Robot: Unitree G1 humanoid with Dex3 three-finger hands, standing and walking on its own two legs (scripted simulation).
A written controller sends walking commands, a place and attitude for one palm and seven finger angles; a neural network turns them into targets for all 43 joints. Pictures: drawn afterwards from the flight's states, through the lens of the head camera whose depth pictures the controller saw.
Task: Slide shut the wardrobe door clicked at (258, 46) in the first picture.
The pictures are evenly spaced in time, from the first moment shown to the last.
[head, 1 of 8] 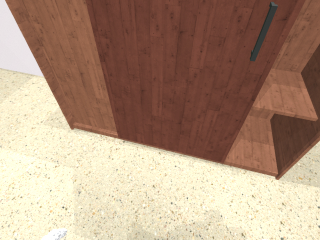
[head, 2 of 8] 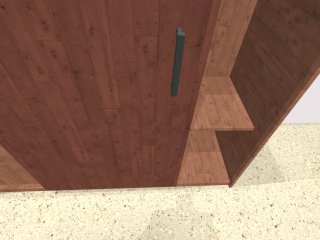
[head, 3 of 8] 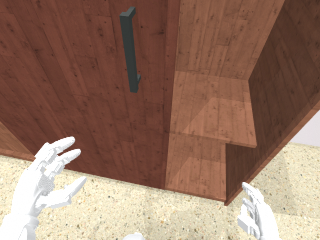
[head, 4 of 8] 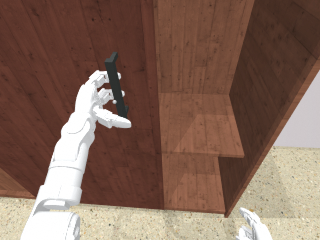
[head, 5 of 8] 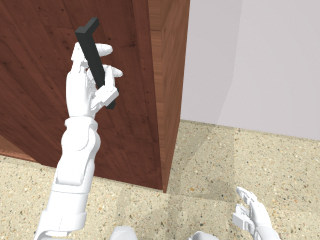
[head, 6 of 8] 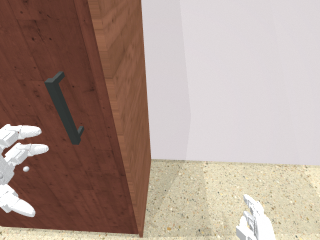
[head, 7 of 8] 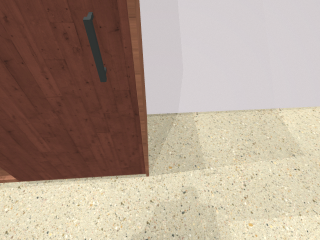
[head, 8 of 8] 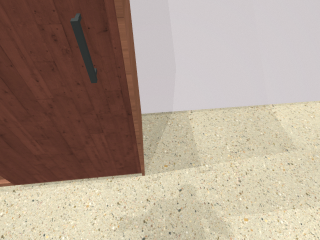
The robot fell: no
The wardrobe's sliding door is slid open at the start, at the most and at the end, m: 0.36 0.36 0.00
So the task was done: yes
